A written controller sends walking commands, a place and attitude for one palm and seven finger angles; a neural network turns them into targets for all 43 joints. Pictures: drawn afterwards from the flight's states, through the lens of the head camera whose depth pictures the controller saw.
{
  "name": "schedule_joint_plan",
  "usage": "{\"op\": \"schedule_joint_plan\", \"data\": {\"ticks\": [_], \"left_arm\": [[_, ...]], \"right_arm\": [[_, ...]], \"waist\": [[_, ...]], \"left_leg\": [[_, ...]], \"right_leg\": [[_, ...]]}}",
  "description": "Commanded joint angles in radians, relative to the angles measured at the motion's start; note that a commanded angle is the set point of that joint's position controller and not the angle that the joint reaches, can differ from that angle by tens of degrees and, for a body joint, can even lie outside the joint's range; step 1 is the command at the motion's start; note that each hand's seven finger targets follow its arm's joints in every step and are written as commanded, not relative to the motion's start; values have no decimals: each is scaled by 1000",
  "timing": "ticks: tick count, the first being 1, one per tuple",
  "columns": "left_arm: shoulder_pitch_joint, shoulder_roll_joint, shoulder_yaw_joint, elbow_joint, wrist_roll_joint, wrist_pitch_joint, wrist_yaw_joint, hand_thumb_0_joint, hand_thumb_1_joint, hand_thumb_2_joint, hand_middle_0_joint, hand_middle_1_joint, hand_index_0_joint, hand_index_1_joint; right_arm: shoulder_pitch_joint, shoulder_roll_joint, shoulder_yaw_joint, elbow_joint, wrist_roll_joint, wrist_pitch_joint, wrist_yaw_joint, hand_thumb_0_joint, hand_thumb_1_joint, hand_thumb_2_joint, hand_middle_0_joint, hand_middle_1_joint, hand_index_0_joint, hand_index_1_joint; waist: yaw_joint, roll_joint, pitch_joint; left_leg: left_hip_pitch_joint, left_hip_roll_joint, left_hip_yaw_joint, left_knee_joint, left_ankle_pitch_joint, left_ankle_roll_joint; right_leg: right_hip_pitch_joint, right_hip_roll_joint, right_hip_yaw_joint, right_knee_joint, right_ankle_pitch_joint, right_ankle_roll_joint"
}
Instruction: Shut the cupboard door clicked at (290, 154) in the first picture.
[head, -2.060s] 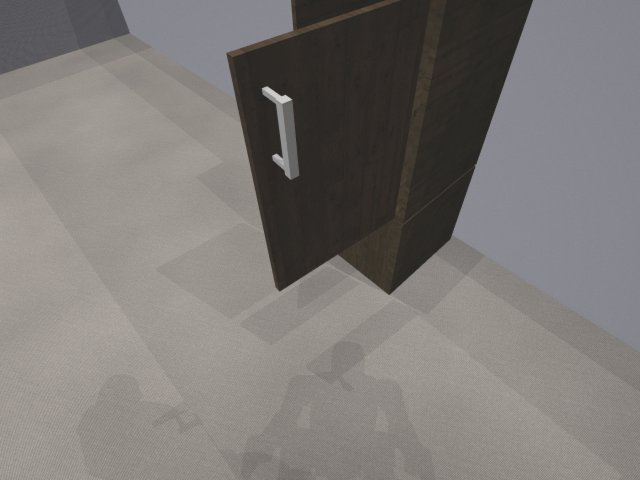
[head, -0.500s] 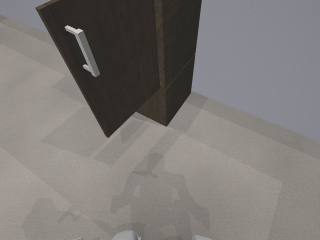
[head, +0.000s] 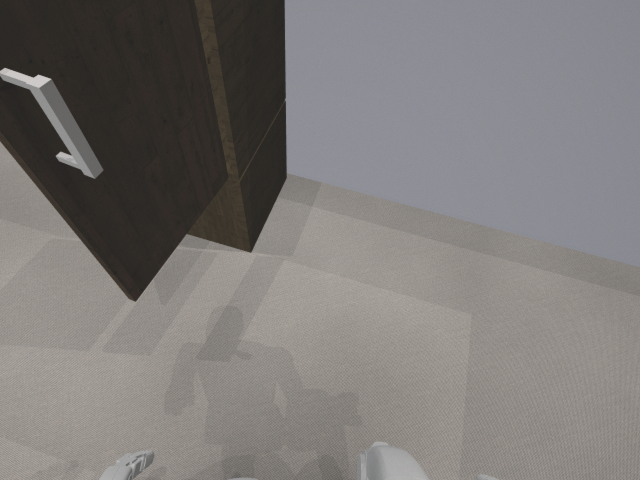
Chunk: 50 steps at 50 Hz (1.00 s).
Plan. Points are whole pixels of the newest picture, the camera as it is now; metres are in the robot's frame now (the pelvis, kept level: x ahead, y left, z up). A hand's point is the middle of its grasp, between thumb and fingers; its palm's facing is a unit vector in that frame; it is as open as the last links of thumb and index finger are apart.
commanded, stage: walk to a spot facing it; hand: left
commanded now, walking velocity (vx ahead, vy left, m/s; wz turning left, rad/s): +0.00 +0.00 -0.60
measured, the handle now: (56, 127) +0.47 +0.39 +0.11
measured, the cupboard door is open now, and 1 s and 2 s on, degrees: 84 84 84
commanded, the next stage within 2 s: turn to face it in 1.70 s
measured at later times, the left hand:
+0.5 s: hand (219, 444) +0.17 +0.16 -0.19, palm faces -0.31 -0.93 -0.18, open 7.4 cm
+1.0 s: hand (383, 314) +0.39 -0.08 -0.17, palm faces -0.63 -0.74 -0.21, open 7.4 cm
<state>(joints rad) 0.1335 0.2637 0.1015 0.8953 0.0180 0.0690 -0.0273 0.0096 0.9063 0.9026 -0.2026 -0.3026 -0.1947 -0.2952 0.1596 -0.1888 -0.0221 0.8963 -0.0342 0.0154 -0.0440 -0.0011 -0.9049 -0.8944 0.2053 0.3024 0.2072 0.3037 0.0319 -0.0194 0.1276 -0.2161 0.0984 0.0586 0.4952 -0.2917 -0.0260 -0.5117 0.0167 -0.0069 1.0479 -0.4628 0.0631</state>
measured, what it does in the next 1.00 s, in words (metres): walks ahead, turning right: right foot, then left foot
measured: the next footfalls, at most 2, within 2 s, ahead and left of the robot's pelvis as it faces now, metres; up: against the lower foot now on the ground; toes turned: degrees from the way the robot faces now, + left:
right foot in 0.14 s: +0.04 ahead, -0.15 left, +0.00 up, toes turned -10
left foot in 0.46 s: +0.10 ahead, +0.09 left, +0.00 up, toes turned -15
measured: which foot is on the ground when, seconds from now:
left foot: down 0.00-0.14, up 0.16-0.44, down 0.46-0.92, up 0.94-1.00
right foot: up 0.00-0.12, down 0.14-0.46, up 0.48-0.90, down 0.92-1.00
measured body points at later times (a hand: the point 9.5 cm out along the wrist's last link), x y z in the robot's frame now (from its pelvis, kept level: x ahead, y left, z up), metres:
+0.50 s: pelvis +0.03 +0.00 -0.01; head +0.09 +0.00 +0.43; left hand +0.18 +0.21 -0.17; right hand +0.02 -0.28 -0.14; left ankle +0.06 +0.10 -0.74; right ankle -0.01 -0.14 -0.72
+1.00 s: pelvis +0.15 -0.13 -0.02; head +0.19 -0.17 +0.42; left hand +0.42 -0.04 -0.15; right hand -0.06 -0.26 -0.17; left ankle +0.13 +0.07 -0.65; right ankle +0.14 -0.21 -0.74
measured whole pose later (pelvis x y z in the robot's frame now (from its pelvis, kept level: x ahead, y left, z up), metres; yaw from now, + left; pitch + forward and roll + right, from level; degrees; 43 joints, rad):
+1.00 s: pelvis +0.15 -0.13 -0.02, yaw -37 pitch +0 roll +0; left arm 0.04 0.21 0.06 0.89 0.00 -0.03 -0.03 0.01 0.91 0.90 -0.20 -0.30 -0.19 -0.30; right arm 0.40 -0.19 -0.02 1.05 -0.01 0.01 -0.01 0.01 -0.91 -0.89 0.20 0.30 0.21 0.30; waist -0.07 0.01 0.14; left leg -0.33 0.17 0.08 1.22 -0.44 -0.06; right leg -0.37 0.03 -0.12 0.65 -0.28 -0.10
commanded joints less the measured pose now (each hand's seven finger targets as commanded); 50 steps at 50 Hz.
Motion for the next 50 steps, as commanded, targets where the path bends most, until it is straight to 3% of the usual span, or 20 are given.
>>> {"op": "schedule_joint_plan", "data": {"ticks": [1,5,6,7,9,14,19,21,22,23,24,26,30,39,43,44,45,46,47,50], "left_arm": [[-31,32,-5,-91,2,-27,-18,0,900,900,-200,-300,-200,-300],[72,67,1,-59,0,-45,-14,0,900,900,-200,-300,-200,-300],[152,149,17,-33,9,-58,-3,0,900,900,-200,-300,-200,-300],[217,275,45,-18,15,-68,19,0,900,900,-200,-300,-200,-300],[180,254,34,-20,-1,-55,37,0,900,900,-200,-300,-200,-300],[55,176,13,-64,8,-53,49,0,900,900,-200,-300,-200,-300],[42,185,18,-60,13,-48,29,0,900,900,-200,-300,-200,-300],[-11,163,16,-67,7,-48,19,0,900,900,-200,-300,-200,-300],[-16,110,3,-83,4,-50,12,0,900,900,-200,-300,-200,-300],[-32,35,-12,-114,-7,-47,2,0,900,900,-200,-300,-200,-300],[-135,69,-3,-151,3,-53,-5,0,900,900,-200,-300,-200,-300],[-127,62,12,-127,20,-65,-29,0,900,900,-200,-300,-200,-300],[-77,-5,-14,-78,15,-56,-44,0,900,900,-200,-300,-200,-300],[-269,-31,-41,-113,10,-63,-53,0,900,900,-200,-300,-200,-300],[-21,29,-16,-40,9,-77,-37,0,900,900,-200,-300,-200,-300],[171,83,3,18,13,-89,-28,0,900,900,-200,-300,-200,-300],[320,221,41,47,15,-101,-8,0,900,900,-200,-300,-200,-300],[337,270,49,63,-15,-94,6,0,900,900,-200,-300,-200,-300],[252,237,42,43,-19,-87,21,0,900,900,-200,-300,-200,-300],[31,96,-9,-16,-7,-106,28,0,900,900,-200,-300,-200,-300]], "right_arm": [[61,-224,-70,-56,-3,-15,-6,0,-900,-900,200,300,200,300],[52,-252,-84,-60,9,-7,8,0,-900,-900,200,300,200,300],[45,-212,-81,-76,24,-6,14,0,-900,-900,200,300,200,300],[-14,-115,-55,-141,30,-5,21,0,-900,-900,200,300,200,300],[-29,-140,-48,-126,36,10,15,0,-900,-900,200,300,200,300],[-15,-119,-50,-79,28,21,24,0,-900,-900,200,300,200,300],[23,-119,-50,-80,22,2,33,0,-900,-900,200,300,200,300],[121,-134,-54,-49,20,-16,28,0,-900,-900,200,300,200,300],[192,-187,-65,-26,15,-26,17,0,-900,-900,200,300,200,300],[281,-307,-87,-11,-9,-37,9,0,-900,-900,200,300,200,300],[293,-327,-88,-7,-8,-43,-1,0,-900,-900,200,300,200,300],[197,-246,-66,-43,-13,-59,9,0,-900,-900,200,300,200,300],[246,-159,-33,-1,0,-79,2,0,-900,-900,200,300,200,300],[391,-153,-30,78,-12,-76,8,0,-900,-900,200,300,200,300],[318,-198,-35,65,1,-72,12,0,-900,-900,200,300,200,300],[255,-202,-34,42,17,-76,21,0,-900,-900,200,300,200,300],[245,-125,-20,-4,40,-76,29,0,-900,-900,200,300,200,300],[161,-121,-21,-39,42,-72,28,0,-900,-900,200,300,200,300],[123,-135,-34,-38,34,-65,28,0,-900,-900,200,300,200,300],[160,-100,-37,15,13,-34,31,0,-900,-900,200,300,200,300]], "waist": [[-55,250,-155],[-6,178,-199],[31,-16,-253],[67,-329,-253],[52,-217,-170],[-18,-118,-186],[-22,-159,-155],[-84,-142,-131],[-114,37,-153],[-158,396,-153],[-167,322,-94],[-97,106,-35],[-70,182,-85],[-128,207,-42],[10,157,-153],[107,101,-239],[161,-177,-368],[146,-229,-356],[104,-72,-203],[-43,-80,-55]], "left_leg": [[136,210,-26,-74,537,129],[59,193,31,112,481,57],[-96,120,100,314,299,-3],[-368,-40,111,574,-339,-53],[-403,18,-64,709,-331,-38],[-255,-25,-30,527,-163,-55],[-119,-72,4,245,-153,-40],[107,-86,15,27,-64,-28],[264,8,-87,-117,-158,2],[326,311,-478,-298,-439,91],[220,446,-616,-380,-465,175],[99,339,-455,-357,-259,171],[235,197,-71,-238,326,77],[303,240,116,-205,518,94],[193,243,195,101,890,64],[9,208,229,314,806,25],[-348,39,236,679,20,-32],[-502,-20,70,926,-331,-31],[-541,38,-46,942,-224,-12],[-354,103,-57,753,-47,-39]], "right_leg": [[68,-26,-64,-217,23,-11],[334,-5,-94,-553,265,-52],[532,-143,79,-642,570,-104],[622,-414,459,-667,970,-233],[463,-406,417,-694,671,-325],[341,-236,296,-655,647,-248],[247,-201,387,-729,87,-241],[61,-146,372,-689,-101,-194],[-87,-63,302,-560,-173,-144],[-255,95,85,-204,-208,-74],[-287,-1,78,-31,-148,-63],[-236,-55,64,110,31,-57],[-250,-70,-14,145,193,-38],[-151,-66,-127,-271,203,-70],[293,31,-179,-436,167,-148],[606,-4,-122,-491,243,-184],[905,-318,350,-592,219,-299],[847,-451,624,-738,312,-355],[707,-441,545,-776,230,-357],[243,-309,273,-866,191,-256]]}}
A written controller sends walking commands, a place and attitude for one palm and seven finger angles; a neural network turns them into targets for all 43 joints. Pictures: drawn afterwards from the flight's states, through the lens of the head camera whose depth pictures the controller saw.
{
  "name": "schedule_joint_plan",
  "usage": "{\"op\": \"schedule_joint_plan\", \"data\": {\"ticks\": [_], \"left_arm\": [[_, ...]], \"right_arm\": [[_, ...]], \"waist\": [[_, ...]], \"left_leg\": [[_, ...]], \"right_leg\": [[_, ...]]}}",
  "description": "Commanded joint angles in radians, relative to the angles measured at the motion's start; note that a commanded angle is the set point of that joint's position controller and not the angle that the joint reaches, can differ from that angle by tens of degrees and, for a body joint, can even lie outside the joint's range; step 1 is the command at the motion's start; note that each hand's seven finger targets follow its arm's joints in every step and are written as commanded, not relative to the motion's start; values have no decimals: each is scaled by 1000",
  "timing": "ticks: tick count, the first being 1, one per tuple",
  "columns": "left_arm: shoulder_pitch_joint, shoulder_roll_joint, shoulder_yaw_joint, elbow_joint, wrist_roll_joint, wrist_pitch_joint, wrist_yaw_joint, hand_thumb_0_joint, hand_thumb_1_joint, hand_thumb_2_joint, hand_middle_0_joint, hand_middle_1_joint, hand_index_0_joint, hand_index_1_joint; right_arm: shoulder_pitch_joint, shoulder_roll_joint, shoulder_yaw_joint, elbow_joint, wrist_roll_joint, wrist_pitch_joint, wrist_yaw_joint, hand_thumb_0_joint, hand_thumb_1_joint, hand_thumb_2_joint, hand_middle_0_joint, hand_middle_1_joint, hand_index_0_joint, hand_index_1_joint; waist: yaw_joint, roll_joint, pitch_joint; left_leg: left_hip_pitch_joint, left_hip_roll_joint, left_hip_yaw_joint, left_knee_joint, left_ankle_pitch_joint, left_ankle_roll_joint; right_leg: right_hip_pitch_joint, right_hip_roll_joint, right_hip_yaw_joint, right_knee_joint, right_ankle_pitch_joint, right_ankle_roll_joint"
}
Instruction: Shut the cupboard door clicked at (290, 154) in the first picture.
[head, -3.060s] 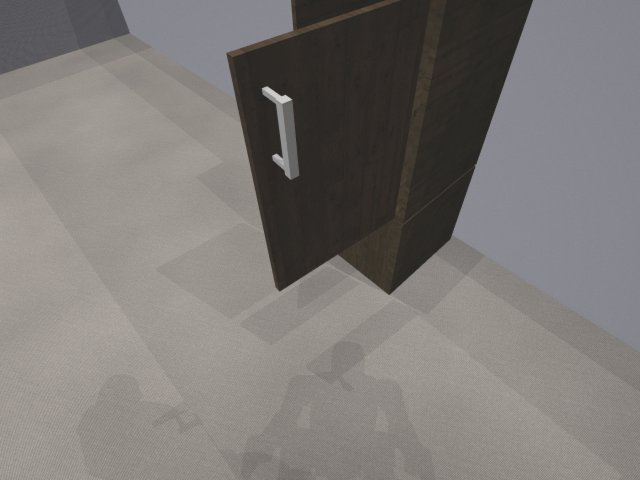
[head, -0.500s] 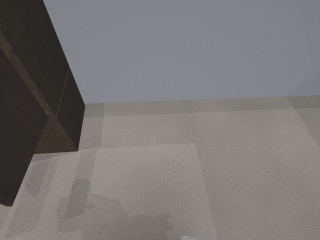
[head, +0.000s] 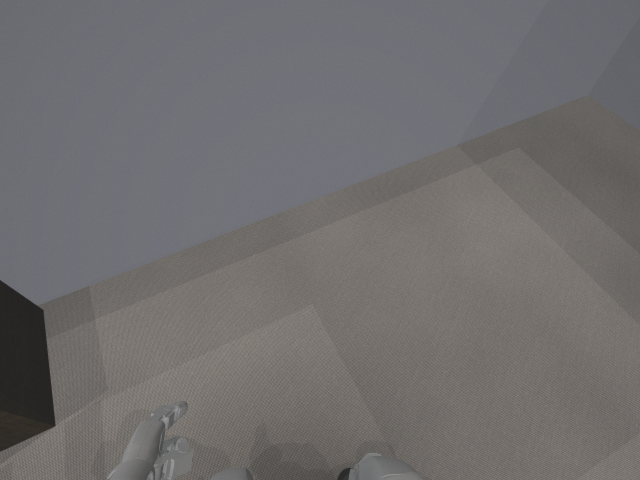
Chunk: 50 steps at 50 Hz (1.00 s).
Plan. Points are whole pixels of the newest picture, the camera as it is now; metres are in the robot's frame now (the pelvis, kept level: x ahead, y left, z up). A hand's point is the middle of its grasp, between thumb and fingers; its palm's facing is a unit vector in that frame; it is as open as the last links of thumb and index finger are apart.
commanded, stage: walk to a spot facing it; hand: left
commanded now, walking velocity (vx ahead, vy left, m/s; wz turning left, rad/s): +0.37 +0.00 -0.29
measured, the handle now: out of the picture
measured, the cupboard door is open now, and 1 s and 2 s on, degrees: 84 84 84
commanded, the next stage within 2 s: turn to face it in 0.70 s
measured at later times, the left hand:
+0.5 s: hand (181, 422) +0.21 +0.21 -0.17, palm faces -0.06 -0.98 -0.17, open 7.4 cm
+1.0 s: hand (293, 190) +0.65 +0.05 -0.14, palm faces -0.34 -0.91 -0.22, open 7.4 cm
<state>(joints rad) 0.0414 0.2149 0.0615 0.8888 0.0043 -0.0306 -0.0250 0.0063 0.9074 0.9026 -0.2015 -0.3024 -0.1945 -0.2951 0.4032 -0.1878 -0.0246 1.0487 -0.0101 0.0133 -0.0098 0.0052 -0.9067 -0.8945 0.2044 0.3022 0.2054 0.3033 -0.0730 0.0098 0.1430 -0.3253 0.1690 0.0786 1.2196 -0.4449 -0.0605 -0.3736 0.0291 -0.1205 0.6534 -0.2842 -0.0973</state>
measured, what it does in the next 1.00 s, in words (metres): walks ahead, turning right: left foot, then right foot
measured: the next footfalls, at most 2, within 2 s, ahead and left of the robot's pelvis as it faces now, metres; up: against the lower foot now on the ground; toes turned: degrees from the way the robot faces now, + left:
left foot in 0.40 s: +0.34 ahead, +0.11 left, +0.00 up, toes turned -1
right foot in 0.88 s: +0.52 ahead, -0.19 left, +0.00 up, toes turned -25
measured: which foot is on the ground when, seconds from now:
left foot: up 0.00-0.38, down 0.40-0.88, up 0.90-1.00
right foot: down 0.00-0.42, up 0.44-0.86, down 0.88-1.00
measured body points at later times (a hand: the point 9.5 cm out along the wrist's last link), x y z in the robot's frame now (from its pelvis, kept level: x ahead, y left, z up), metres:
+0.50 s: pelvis +0.25 +0.03 +0.01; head +0.29 +0.04 +0.46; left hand +0.22 +0.26 -0.15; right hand +0.36 -0.22 -0.11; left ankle +0.30 +0.11 -0.72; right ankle +0.10 -0.07 -0.63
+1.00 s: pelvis +0.45 -0.07 +0.01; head +0.48 -0.09 +0.45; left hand +0.67 +0.10 -0.13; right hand +0.29 -0.25 -0.15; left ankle +0.38 +0.09 -0.64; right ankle +0.48 -0.17 -0.72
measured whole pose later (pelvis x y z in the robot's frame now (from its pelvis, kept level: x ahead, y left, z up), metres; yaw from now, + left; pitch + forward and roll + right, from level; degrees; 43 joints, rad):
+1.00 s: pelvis +0.45 -0.07 +0.01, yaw -16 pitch +0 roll +0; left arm 0.05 0.20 0.04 0.95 0.01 -0.04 0.01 0.00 0.91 0.90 -0.20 -0.30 -0.19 -0.29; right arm 0.41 -0.16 -0.02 1.12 -0.01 0.02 -0.02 0.00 -0.91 -0.89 0.20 0.30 0.20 0.30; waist -0.10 0.01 0.10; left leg -0.34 0.12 0.06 1.16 -0.50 -0.04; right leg -0.36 -0.03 -0.17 0.59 -0.22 -0.06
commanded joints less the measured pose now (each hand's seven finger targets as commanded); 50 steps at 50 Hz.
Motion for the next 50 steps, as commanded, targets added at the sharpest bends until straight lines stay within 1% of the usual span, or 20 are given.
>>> {"op": "schedule_joint_plan", "data": {"ticks": [1,3,14,16,18,19,21,22,25,28,33,39,41,42,43,44,45,46,47,50], "left_arm": [[111,127,27,-9,11,-14,24,0,900,900,-200,-300,-200,-300],[132,130,31,10,17,-30,22,0,900,900,-200,-300,-200,-300],[357,104,21,133,14,-53,31,0,900,900,-200,-300,-200,-300],[360,113,17,144,14,-51,34,0,900,900,-200,-300,-200,-300],[332,122,21,144,9,-54,35,0,900,900,-200,-300,-200,-300],[310,117,21,136,4,-55,34,0,900,900,-200,-300,-200,-300],[337,54,3,95,-8,-64,22,0,900,900,-200,-300,-200,-300],[271,87,10,82,1,-59,26,0,900,900,-200,-300,-200,-300],[227,28,17,99,22,-22,3,0,900,900,-200,-300,-200,-300],[268,-9,16,104,24,12,-11,0,900,900,-200,-300,-200,-300],[119,-28,17,45,29,27,-27,0,900,900,-200,-300,-200,-300],[-9,5,17,-3,22,25,-32,0,900,900,-200,-300,-200,-300],[105,24,15,28,24,12,-20,0,900,900,-200,-300,-200,-300],[249,52,21,74,28,-2,-9,0,900,900,-200,-300,-200,-300],[397,140,42,121,35,-18,8,0,900,900,-200,-300,-200,-300],[468,226,55,141,18,-27,20,0,900,900,-200,-300,-200,-300],[392,227,43,121,-5,-22,31,0,900,900,-200,-300,-200,-300],[269,212,23,98,-5,-9,36,0,900,900,-200,-300,-200,-300],[190,149,15,79,1,-8,40,0,900,900,-200,-300,-200,-300],[98,71,-11,50,7,-18,44,0,900,900,-200,-300,-200,-300]], "right_arm": [[-58,-86,-35,-122,-18,-21,2,0,-900,-900,200,300,200,300],[-21,-72,-35,-107,-20,-19,9,0,-900,-900,200,300,200,300],[-392,-59,-34,-205,-12,-52,33,0,-900,-900,200,300,200,300],[-401,-65,-34,-202,-12,-56,34,0,-900,-900,200,300,200,300],[-251,-83,-42,-146,-20,-66,20,0,-900,-900,200,300,200,300],[-96,-131,-53,-98,-26,-72,11,0,-900,-900,200,300,200,300],[139,-284,-81,-54,-36,-73,-7,0,-900,-900,200,300,200,300],[77,-257,-74,-71,-26,-64,-8,0,-900,-900,200,300,200,300],[-68,-111,-34,-92,-23,-91,-15,0,-900,-900,200,300,200,300],[-66,-104,-30,-67,-15,-104,-22,0,-900,-900,200,300,200,300],[-16,-106,-37,-51,-19,-94,-18,0,-900,-900,200,300,200,300],[59,-143,-37,-20,-29,-75,-22,0,-900,-900,200,300,200,300],[55,-158,-30,-14,-25,-67,-24,0,-900,-900,200,300,200,300],[34,-151,-25,-15,-16,-66,-21,0,-900,-900,200,300,200,300],[35,-114,-18,-20,3,-70,-12,0,-900,-900,200,300,200,300],[117,-62,-13,-30,21,-65,-16,0,-900,-900,200,300,200,300],[80,-87,-14,-30,23,-47,-18,0,-900,-900,200,300,200,300],[43,-36,-7,-35,17,-41,-10,0,-900,-900,200,300,200,300],[23,-28,-15,-15,6,-22,-15,0,-900,-900,200,300,200,300],[90,-6,-8,23,-1,10,-9,0,-900,-900,200,300,200,300]], "waist": [[41,-119,-71],[19,-110,-138],[124,-132,-98],[110,-131,-83],[28,-86,-139],[-39,-58,-210],[-82,264,-410],[-60,139,-294],[35,102,-64],[82,135,-108],[65,111,-56],[36,117,-37],[88,103,-103],[159,68,-177],[219,-88,-299],[193,-285,-463],[170,-175,-424],[124,-107,-204],[88,-122,-145],[19,-129,-152]], "left_leg": [[-205,21,-65,-26,137,-9],[-181,-3,-41,-127,172,-10],[-310,-73,-10,-484,210,8],[-203,-103,8,-566,190,27],[62,-167,59,-703,254,53],[325,-118,6,-739,327,84],[663,348,-572,-866,493,297],[540,350,-547,-895,456,316],[194,208,-260,-996,396,192],[204,144,-52,-996,538,154],[211,126,62,-1020,496,155],[306,173,134,-915,756,144],[297,159,137,-744,980,133],[202,118,143,-571,980,101],[7,24,176,-303,697,58],[-166,-140,110,32,-169,14],[-159,-83,-52,96,-185,34],[-182,-45,-45,54,-158,32],[-157,-30,-58,51,-83,23],[-64,-25,-64,-74,37,17]], "right_leg": [[65,-279,321,-481,50,-77],[118,-237,264,-456,130,-80],[451,-258,315,-366,586,-88],[410,-259,313,-331,641,-76],[332,-204,259,-170,801,-37],[182,-169,229,13,708,-3],[-202,23,125,620,-225,58],[-256,-50,181,710,-215,51],[-259,-122,175,689,-20,79],[-246,-126,141,585,41,99],[-271,-137,67,310,153,108],[-167,-83,-11,53,113,61],[35,-30,-34,-15,92,31],[269,-18,-21,-94,177,15],[544,-198,157,-116,408,-41],[714,-502,525,-196,700,-168],[566,-513,475,-282,598,-184],[330,-494,385,-355,379,-154],[194,-444,330,-392,327,-94],[66,-375,113,-421,362,-38]]}}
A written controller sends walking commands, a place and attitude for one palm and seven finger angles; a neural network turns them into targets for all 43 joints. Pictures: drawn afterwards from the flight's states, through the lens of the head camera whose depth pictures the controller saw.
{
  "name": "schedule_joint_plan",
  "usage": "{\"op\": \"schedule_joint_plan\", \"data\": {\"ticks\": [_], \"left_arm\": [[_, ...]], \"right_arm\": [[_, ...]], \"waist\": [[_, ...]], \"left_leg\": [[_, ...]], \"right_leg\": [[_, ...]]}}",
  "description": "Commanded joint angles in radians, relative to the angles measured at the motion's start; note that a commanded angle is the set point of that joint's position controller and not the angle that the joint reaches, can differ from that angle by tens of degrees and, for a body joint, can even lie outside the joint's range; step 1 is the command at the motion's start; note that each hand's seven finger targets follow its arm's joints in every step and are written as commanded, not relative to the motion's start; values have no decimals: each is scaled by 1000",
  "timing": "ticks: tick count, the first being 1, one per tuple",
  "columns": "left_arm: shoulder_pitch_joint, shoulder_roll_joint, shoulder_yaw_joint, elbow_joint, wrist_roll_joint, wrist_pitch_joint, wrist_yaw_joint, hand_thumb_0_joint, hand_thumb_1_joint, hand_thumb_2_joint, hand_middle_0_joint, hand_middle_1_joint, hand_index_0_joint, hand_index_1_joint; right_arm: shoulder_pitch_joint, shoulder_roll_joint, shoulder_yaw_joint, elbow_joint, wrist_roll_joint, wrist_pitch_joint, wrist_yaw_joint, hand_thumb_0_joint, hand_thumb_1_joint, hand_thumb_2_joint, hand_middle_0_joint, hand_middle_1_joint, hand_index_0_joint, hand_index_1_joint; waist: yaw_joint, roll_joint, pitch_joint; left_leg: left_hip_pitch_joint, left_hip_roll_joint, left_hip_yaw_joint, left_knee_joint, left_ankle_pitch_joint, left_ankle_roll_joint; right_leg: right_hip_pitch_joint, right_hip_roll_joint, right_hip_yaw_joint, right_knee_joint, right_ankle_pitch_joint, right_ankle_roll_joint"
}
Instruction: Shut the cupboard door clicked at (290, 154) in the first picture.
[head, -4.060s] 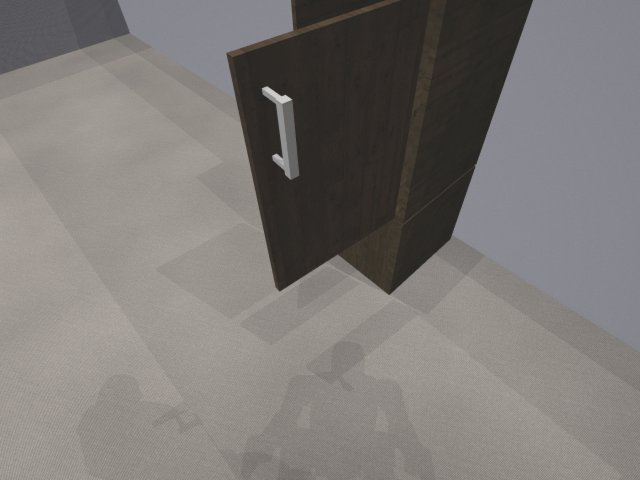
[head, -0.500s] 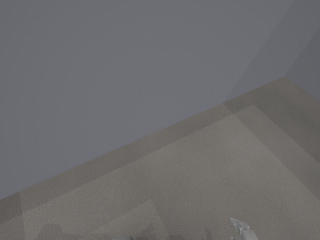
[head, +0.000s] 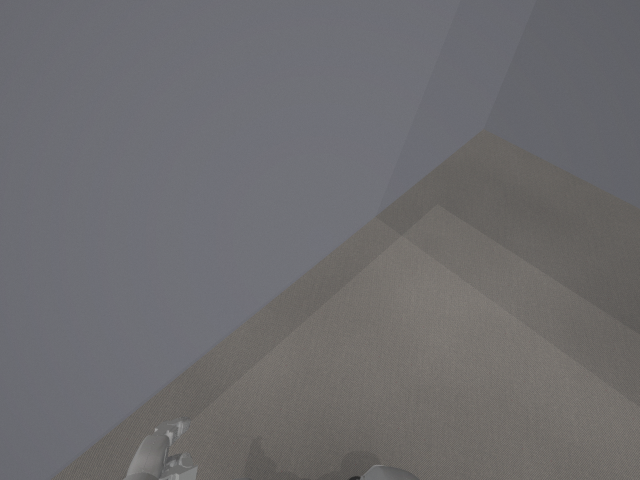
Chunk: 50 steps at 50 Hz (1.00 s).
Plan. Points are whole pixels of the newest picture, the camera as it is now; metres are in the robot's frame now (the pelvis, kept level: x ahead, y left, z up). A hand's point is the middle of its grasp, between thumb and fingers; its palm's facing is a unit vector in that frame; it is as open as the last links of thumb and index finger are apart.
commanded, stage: turn to face it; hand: left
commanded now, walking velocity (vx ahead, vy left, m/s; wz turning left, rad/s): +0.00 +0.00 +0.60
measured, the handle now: out of the picture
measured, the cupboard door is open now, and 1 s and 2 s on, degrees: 84 84 84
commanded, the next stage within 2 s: none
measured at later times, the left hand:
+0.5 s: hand out of the picture +0.12 +0.25 -0.16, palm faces +0.31 -0.91 -0.26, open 7.4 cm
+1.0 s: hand out of the picture +0.07 +0.14 -0.15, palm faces +0.60 -0.76 -0.25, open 7.3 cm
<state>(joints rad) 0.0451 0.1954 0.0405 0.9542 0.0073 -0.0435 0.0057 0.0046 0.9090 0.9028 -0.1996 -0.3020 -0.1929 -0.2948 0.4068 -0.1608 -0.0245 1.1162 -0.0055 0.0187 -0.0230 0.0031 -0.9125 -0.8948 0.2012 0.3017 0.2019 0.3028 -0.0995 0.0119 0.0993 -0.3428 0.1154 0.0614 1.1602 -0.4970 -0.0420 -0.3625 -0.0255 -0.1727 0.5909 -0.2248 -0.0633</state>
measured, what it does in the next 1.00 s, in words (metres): walks ahead, turning left: left foot, then right foot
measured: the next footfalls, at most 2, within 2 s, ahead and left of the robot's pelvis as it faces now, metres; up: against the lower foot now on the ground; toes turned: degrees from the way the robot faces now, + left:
left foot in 0.28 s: +0.12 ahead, +0.14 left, +0.00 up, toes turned +19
right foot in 0.66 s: +0.21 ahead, -0.13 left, +0.00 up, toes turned +20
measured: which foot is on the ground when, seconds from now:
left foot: up 0.00-0.26, down 0.28-0.66, up 0.68-1.00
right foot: down 0.00-0.28, up 0.30-0.64, down 0.66-1.00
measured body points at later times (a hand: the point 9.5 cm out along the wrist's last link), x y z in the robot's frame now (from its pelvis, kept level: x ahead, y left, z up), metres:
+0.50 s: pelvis +0.10 +0.01 +0.01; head +0.15 +0.04 +0.46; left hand +0.11 +0.30 -0.14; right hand +0.22 -0.22 -0.13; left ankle +0.08 +0.12 -0.73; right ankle +0.10 -0.14 -0.65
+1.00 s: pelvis +0.15 -0.04 +0.01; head +0.20 -0.01 +0.46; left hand +0.04 +0.18 -0.13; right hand +0.39 -0.19 -0.13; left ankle +0.06 +0.05 -0.70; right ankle +0.17 -0.14 -0.73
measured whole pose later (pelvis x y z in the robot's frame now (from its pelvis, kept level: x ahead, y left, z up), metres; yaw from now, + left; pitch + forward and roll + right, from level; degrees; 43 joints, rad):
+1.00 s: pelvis +0.15 -0.04 +0.01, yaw +37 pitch +2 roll +2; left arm 0.23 0.19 0.04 0.92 0.02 0.00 0.02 0.01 0.91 0.90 -0.21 -0.30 -0.20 -0.30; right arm 0.07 -0.25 -0.07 0.92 -0.01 0.07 0.03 0.00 -0.91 -0.90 0.20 0.30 0.20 0.30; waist 0.01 -0.03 0.12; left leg -0.37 0.03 0.10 0.74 -0.43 -0.06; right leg -0.22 -0.14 -0.26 0.55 -0.35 0.00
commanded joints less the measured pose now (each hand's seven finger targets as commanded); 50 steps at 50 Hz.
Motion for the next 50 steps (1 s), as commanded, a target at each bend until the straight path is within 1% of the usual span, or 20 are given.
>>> {"op": "schedule_joint_plan", "data": {"ticks": [1,8,12,13,14,15,16,20,27,30,31,32,33,34,35,36,38,43,46,50], "left_arm": [[80,88,10,-18,5,-6,15,0,900,900,-200,-300,-200,-300],[125,96,42,-9,15,4,22,0,900,900,-200,-300,-200,-300],[130,107,55,-21,10,21,21,0,900,900,-200,-300,-200,-300],[137,85,53,-39,3,31,17,0,900,900,-200,-300,-200,-300],[128,35,42,-76,-7,40,14,0,900,900,-200,-300,-200,-300],[50,69,39,-105,6,50,17,0,900,900,-200,-300,-200,-300],[32,60,45,-117,10,51,12,0,900,900,-200,-300,-200,-300],[58,67,46,-76,11,56,5,0,900,900,-200,-300,-200,-300],[67,90,36,-94,3,68,6,0,900,900,-200,-300,-200,-300],[152,107,40,-77,-1,59,8,0,900,900,-200,-300,-200,-300],[203,134,48,-68,1,51,11,0,900,900,-200,-300,-200,-300],[251,225,64,-65,17,37,21,0,900,900,-200,-300,-200,-300],[248,310,78,-74,24,36,27,0,900,900,-200,-300,-200,-300],[224,287,65,-83,17,36,31,0,900,900,-200,-300,-200,-300],[151,230,52,-101,17,36,30,0,900,900,-200,-300,-200,-300],[113,195,45,-110,14,35,30,0,900,900,-200,-300,-200,-300],[102,161,34,-122,12,31,29,0,900,900,-200,-300,-200,-300],[233,189,48,-89,17,23,31,0,900,900,-200,-300,-200,-300],[263,213,58,-74,21,23,28,0,900,900,-200,-300,-200,-300],[223,224,69,-75,14,26,21,0,900,900,-200,-300,-200,-300]], "right_arm": [[99,-26,-8,-43,-5,10,7,0,-900,-900,200,300,200,300],[-43,-11,-21,-123,-9,14,27,0,-900,-900,200,300,200,300],[-49,-59,-34,-145,-17,5,34,0,-900,-900,200,300,200,300],[-1,-135,-51,-148,-24,-3,31,0,-900,-900,200,300,200,300],[30,-232,-71,-156,-32,-8,20,0,-900,-900,200,300,200,300],[53,-258,-77,-147,-33,-1,6,0,-900,-900,200,300,200,300],[21,-249,-78,-162,-32,-6,-1,0,-900,-900,200,300,200,300],[-65,-213,-67,-190,-21,-28,-14,0,-900,-900,200,300,200,300],[-152,-265,-87,-217,-25,-2,3,0,-900,-900,200,300,200,300],[-229,-275,-95,-242,-19,13,11,0,-900,-900,200,300,200,300],[-256,-262,-95,-255,-12,16,14,0,-900,-900,200,300,200,300],[-260,-199,-88,-273,0,18,22,0,-900,-900,200,300,200,300],[-276,-151,-81,-301,-3,18,26,0,-900,-900,200,300,200,300],[-285,-195,-87,-298,-10,26,32,0,-900,-900,200,300,200,300],[-267,-180,-87,-284,-12,33,40,0,-900,-900,200,300,200,300],[-263,-172,-88,-258,-14,43,41,0,-900,-900,200,300,200,300],[-253,-158,-79,-250,-11,46,49,0,-900,-900,200,300,200,300],[-352,-118,-58,-272,-5,39,56,0,-900,-900,200,300,200,300],[-376,-112,-48,-286,-3,30,56,0,-900,-900,200,300,200,300],[-299,-141,-53,-279,-5,18,50,0,-900,-900,200,300,200,300]], "waist": [[33,-127,-128],[76,-144,-110],[59,-56,-134],[38,148,-158],[19,405,-160],[-12,268,-186],[18,180,-183],[60,118,-216],[68,165,-165],[107,167,-148],[135,119,-150],[156,-116,-166],[167,-379,-136],[155,-314,-110],[108,-242,-72],[82,-272,-69],[68,-259,-87],[133,-171,-140],[151,-209,-152],[97,-195,-176]], "left_leg": [[-35,22,-30,-63,94,-6],[-92,-6,46,-322,106,-17],[86,-22,47,-625,308,1],[165,84,-133,-734,506,66],[240,315,-452,-811,839,213],[226,355,-476,-813,813,280],[205,313,-437,-816,720,271],[297,175,-274,-751,939,190],[180,129,-277,-766,704,186],[56,82,-300,-722,589,149],[-29,37,-282,-673,468,108],[-184,-75,-179,-500,201,38],[-279,-177,-60,-209,-141,-14],[-256,-114,-125,-19,-137,4],[-248,-95,-131,53,-40,3],[-258,-78,-108,103,14,-12],[-239,-69,-67,72,77,-32],[-187,-87,18,-239,56,-41],[-131,-97,51,-382,39,-25],[64,-115,75,-627,193,7]], "right_leg": [[63,-314,121,-344,323,-71],[174,-332,34,-266,355,-69],[136,-312,-22,-69,198,9],[36,-226,-64,100,17,71],[-176,-93,-47,339,-439,144],[-182,-65,99,510,-462,126],[-210,-78,141,571,-371,119],[-263,-64,176,592,-193,153],[-70,-14,137,238,-225,153],[119,20,104,-3,-99,142],[235,-6,115,-149,4,136],[360,-208,320,-310,-5,85],[310,-473,574,-367,105,-34],[189,-484,521,-342,105,-84],[127,-404,412,-336,55,-72],[128,-341,354,-310,124,-48],[175,-287,192,-264,327,-21],[360,-312,119,-182,600,-31],[388,-339,110,-141,673,-40],[310,-336,40,-16,645,9]]}}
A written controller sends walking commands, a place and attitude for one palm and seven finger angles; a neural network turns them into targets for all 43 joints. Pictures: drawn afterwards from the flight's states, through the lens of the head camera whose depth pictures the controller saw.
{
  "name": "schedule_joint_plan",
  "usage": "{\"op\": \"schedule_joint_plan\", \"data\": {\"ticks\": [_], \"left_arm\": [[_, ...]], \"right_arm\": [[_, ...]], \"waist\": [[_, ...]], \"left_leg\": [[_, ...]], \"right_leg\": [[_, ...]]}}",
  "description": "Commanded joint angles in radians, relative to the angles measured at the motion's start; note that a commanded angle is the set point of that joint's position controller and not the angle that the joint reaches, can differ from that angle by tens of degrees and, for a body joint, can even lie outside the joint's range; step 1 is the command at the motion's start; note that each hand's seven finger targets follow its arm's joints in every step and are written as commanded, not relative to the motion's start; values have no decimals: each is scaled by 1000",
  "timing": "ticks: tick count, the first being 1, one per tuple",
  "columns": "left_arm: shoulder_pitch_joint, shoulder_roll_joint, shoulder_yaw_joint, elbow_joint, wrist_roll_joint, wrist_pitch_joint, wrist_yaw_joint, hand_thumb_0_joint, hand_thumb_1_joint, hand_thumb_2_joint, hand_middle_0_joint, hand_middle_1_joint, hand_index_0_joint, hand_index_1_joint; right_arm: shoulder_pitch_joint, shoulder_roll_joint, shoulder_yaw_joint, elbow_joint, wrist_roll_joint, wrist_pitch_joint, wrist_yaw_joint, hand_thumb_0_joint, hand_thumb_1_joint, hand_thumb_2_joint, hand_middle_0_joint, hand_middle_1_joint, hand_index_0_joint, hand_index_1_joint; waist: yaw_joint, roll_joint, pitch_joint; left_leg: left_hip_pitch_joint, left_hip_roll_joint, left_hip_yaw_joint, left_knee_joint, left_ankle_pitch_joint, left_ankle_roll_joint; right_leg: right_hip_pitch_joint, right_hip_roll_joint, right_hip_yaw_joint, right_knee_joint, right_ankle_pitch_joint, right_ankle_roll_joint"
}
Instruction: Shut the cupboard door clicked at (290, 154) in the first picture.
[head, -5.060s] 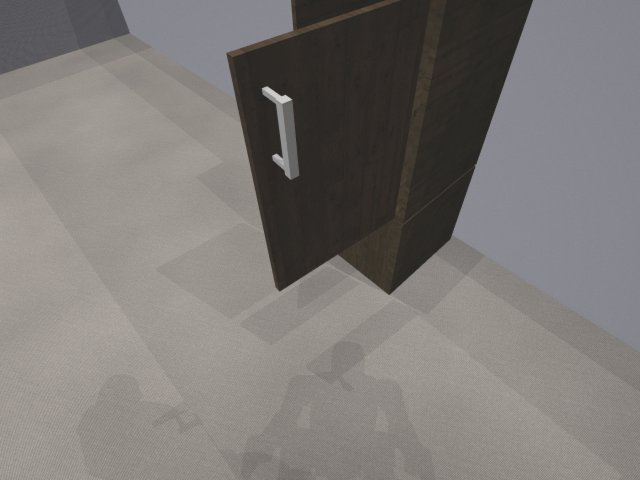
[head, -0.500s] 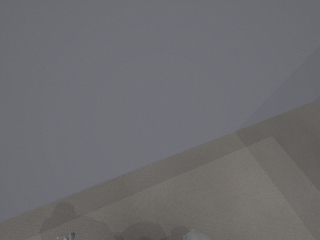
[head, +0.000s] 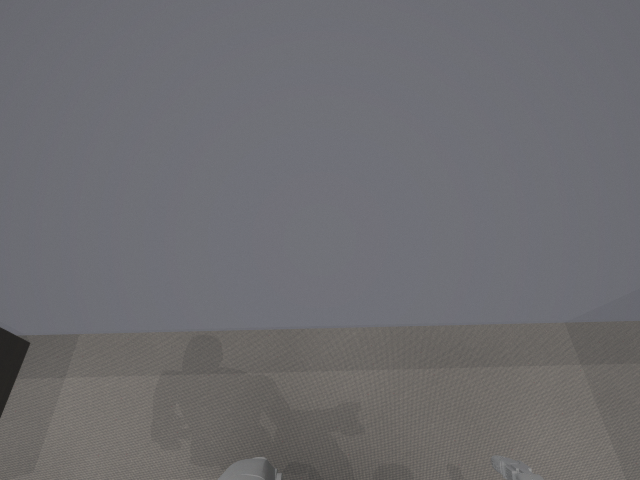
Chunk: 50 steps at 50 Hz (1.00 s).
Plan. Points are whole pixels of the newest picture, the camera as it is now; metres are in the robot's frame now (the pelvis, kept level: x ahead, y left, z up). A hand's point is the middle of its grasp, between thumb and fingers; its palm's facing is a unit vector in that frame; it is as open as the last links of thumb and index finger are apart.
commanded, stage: turn to face it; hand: left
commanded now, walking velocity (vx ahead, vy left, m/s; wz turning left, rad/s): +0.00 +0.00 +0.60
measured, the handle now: out of the picture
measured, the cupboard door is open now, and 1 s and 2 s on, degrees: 84 84 84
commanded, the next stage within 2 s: none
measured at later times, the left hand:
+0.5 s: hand out of the picture +0.08 +0.18 -0.15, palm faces +0.28 -0.91 -0.30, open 7.4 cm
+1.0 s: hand out of the picture -0.02 +0.21 -0.17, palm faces +0.59 -0.77 -0.26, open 7.4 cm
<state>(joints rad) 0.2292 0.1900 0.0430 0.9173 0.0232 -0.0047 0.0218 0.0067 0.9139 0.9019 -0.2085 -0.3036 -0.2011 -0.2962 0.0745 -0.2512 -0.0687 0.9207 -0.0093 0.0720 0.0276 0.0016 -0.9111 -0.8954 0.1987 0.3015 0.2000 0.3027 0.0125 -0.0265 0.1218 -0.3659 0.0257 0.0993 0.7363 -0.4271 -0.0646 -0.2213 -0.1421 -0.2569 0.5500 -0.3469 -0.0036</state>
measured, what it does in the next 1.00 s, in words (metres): steps on the spot, turning left: left foot, then right foot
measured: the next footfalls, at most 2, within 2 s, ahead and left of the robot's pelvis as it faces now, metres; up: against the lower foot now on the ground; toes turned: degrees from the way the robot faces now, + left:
left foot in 0.06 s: +0.03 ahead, +0.12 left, +0.00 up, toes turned +9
right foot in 0.40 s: +0.10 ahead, -0.15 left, +0.00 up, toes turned +11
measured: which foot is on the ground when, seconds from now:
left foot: up 0.00-0.04, down 0.06-0.40, up 0.42-0.76, down 0.78-1.00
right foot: down 0.00-0.06, up 0.08-0.38, down 0.40-0.78, up 0.80-1.00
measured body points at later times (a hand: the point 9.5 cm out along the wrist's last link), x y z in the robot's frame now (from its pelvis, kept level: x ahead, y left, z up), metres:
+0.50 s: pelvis +0.03 -0.04 -0.01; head +0.09 -0.06 +0.44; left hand +0.06 +0.23 -0.13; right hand +0.16 -0.28 -0.17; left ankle -0.04 +0.09 -0.67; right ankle +0.06 -0.16 -0.74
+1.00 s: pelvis +0.04 -0.02 +0.00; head +0.08 +0.03 +0.45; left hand -0.05 +0.25 -0.15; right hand +0.26 -0.17 -0.13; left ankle -0.02 +0.06 -0.74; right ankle +0.09 -0.17 -0.66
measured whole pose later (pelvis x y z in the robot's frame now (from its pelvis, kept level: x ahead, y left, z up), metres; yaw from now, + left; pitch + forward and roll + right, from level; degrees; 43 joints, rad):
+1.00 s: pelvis +0.04 -0.02 +0.00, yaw +35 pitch +2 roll -1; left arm 0.15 0.26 0.08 0.92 0.01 0.06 0.01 0.01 0.91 0.90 -0.20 -0.30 -0.19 -0.30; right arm 0.15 -0.21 -0.05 0.92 -0.02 0.02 -0.01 0.00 -0.91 -0.89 0.20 0.30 0.21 0.30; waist 0.00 -0.03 0.09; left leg -0.28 -0.02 0.00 0.50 -0.26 0.04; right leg -0.49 -0.09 -0.03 1.10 -0.41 0.10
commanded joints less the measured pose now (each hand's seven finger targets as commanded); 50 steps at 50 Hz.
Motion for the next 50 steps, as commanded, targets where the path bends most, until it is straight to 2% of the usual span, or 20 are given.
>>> {"op": "schedule_joint_plan", "data": {"ticks": [1,2,3,4,8,15,18,19,20,21,22,25,29,33,37,38,39,40,44,50], "left_arm": [[18,222,65,-47,-10,-10,2,0,900,900,-200,-300,-200,-300],[6,170,56,-77,-15,-6,-5,0,900,900,-200,-300,-200,-300],[-59,118,34,-121,-17,3,-5,0,900,900,-200,-300,-200,-300],[-94,154,40,-134,-7,20,2,0,900,900,-200,-300,-200,-300],[-78,137,46,-80,-5,34,-9,0,900,900,-200,-300,-200,-300],[-78,119,40,-91,-11,33,-12,0,900,900,-200,-300,-200,-300],[20,138,48,-72,-13,14,-9,0,900,900,-200,-300,-200,-300],[70,201,61,-65,-3,1,-1,0,900,900,-200,-300,-200,-300],[81,302,81,-66,11,-7,9,0,900,900,-200,-300,-200,-300],[77,302,71,-70,2,-6,14,0,900,900,-200,-300,-200,-300],[10,264,62,-93,0,-1,16,0,900,900,-200,-300,-200,-300],[-70,175,36,-109,-5,-4,13,0,900,900,-200,-300,-200,-300],[-7,183,44,-95,0,-11,14,0,900,900,-200,-300,-200,-300],[46,221,60,-64,7,-10,12,0,900,900,-200,-300,-200,-300],[13,222,69,-60,-4,-4,2,0,900,900,-200,-300,-200,-300],[7,187,65,-77,-13,2,-3,0,900,900,-200,-300,-200,-300],[-36,110,42,-124,-20,9,-10,0,900,900,-200,-300,-200,-300],[-105,131,39,-143,-9,25,-2,0,900,900,-200,-300,-200,-300],[-102,129,46,-85,-7,33,-9,0,900,900,-200,-300,-200,-300],[-101,123,41,-85,-9,37,-10,0,900,900,-200,-300,-200,-300]], "right_arm": [[104,-87,-20,-66,-7,-41,-3,0,-900,-900,200,300,200,300],[169,-186,-45,-54,-15,-50,-8,0,-900,-900,200,300,200,300],[232,-275,-67,-44,-11,-44,-21,0,-900,-900,200,300,200,300],[246,-263,-60,-28,-11,-38,-26,0,-900,-900,200,300,200,300],[89,-173,-38,-69,-12,-55,-46,0,-900,-900,200,300,200,300],[74,-190,-49,-65,-21,-43,-37,0,-900,-900,200,300,200,300],[26,-178,-53,-83,-10,-37,-33,0,-900,-900,200,300,200,300],[26,-128,-47,-95,-1,-37,-28,0,-900,-900,200,300,200,300],[47,-51,-35,-118,4,-38,-24,0,-900,-900,200,300,200,300],[35,-99,-42,-116,-3,-33,-21,0,-900,-900,200,300,200,300],[54,-80,-42,-116,-4,-28,-14,0,-900,-900,200,300,200,300],[72,-67,-37,-65,-8,-8,-3,0,-900,-900,200,300,200,300],[29,-33,-21,-66,-2,-9,6,0,-900,-900,200,300,200,300],[-7,-19,-9,-81,2,-25,7,0,-900,-900,200,300,200,300],[95,-59,-17,-65,-2,-40,3,0,-900,-900,200,300,200,300],[168,-138,-37,-49,-9,-49,-2,0,-900,-900,200,300,200,300],[242,-253,-67,-39,-15,-52,-15,0,-900,-900,200,300,200,300],[286,-266,-68,-12,-12,-42,-26,0,-900,-900,200,300,200,300],[150,-166,-39,-48,-11,-60,-50,0,-900,-900,200,300,200,300],[145,-170,-37,-42,-16,-59,-47,0,-900,-900,200,300,200,300]], "waist": [[-59,-83,-234],[-92,166,-290],[-132,353,-287],[-122,217,-275],[-41,180,-178],[-29,209,-142],[24,185,-168],[51,17,-184],[56,-319,-186],[60,-290,-186],[19,-171,-141],[-31,-239,-115],[-4,-145,-138],[32,-171,-166],[-30,-110,-202],[-73,76,-253],[-118,376,-263],[-133,271,-279],[-56,183,-196],[-41,153,-170]], "left_leg": [[247,1,12,-308,287,49],[436,215,-259,-340,556,137],[485,415,-512,-343,1005,290],[437,425,-428,-318,930,326],[273,239,-297,-352,713,225],[140,182,-338,-351,500,206],[13,127,-341,-255,417,152],[-110,42,-276,-129,219,94],[-258,-105,-105,155,-151,16],[-225,-48,-157,387,-227,28],[-210,-21,-174,454,-154,33],[-215,14,-116,528,-5,-3],[-164,12,-46,290,-4,-16],[-96,0,6,42,-38,-2],[155,-13,13,-264,192,29],[333,110,-143,-334,407,83],[444,383,-511,-365,821,237],[412,415,-486,-339,882,306],[304,240,-320,-350,774,223],[264,207,-349,-370,647,229]], "right_leg": [[66,-202,84,140,660,-8],[-170,-86,46,352,219,59],[-375,19,114,556,-325,101],[-380,3,227,629,-307,82],[-357,22,260,614,-83,98],[-157,98,205,246,-87,91],[77,117,188,-39,105,81],[207,-13,313,-196,121,54],[258,-309,618,-283,226,-62],[131,-383,629,-280,293,-142],[52,-347,520,-277,233,-153],[43,-191,290,-224,412,-86],[134,-193,194,-187,538,-82],[216,-234,175,-113,662,-100],[91,-212,97,54,560,-21],[-76,-145,51,233,344,37],[-357,4,66,476,-307,111],[-369,9,203,590,-332,88],[-380,15,266,659,-75,96],[-302,56,254,451,-67,103]]}}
